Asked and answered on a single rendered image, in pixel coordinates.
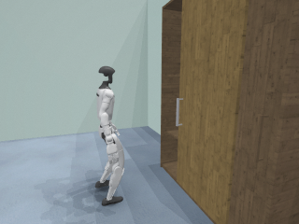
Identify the left robot hand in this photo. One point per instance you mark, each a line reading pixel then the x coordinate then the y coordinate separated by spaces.
pixel 115 128

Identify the right robot forearm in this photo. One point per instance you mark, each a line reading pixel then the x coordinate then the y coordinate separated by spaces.
pixel 105 125

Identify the right robot upper arm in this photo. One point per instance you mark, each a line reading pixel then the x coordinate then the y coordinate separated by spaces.
pixel 107 97

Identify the wardrobe door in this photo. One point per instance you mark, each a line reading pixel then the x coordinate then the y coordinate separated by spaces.
pixel 268 36
pixel 212 48

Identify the robot right shin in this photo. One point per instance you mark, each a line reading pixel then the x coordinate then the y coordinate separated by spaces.
pixel 114 181

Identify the robot torso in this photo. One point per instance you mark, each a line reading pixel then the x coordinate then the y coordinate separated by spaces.
pixel 99 100

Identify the right robot hand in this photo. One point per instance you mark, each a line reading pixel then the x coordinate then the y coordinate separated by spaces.
pixel 112 150

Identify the handle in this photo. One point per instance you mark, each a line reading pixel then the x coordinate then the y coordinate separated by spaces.
pixel 177 112
pixel 258 139

